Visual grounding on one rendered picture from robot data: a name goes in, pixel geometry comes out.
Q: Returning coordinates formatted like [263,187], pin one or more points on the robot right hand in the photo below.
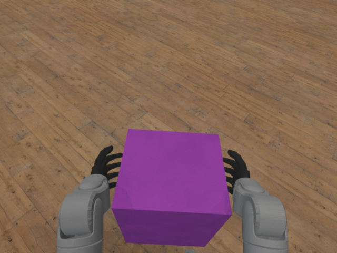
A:
[239,171]

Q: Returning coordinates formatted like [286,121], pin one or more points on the robot left forearm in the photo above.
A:
[80,217]

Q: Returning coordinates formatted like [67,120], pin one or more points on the robot left hand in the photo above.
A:
[101,167]

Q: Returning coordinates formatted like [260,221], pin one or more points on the carton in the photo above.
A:
[171,188]

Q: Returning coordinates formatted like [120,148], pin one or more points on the robot right forearm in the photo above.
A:
[264,220]

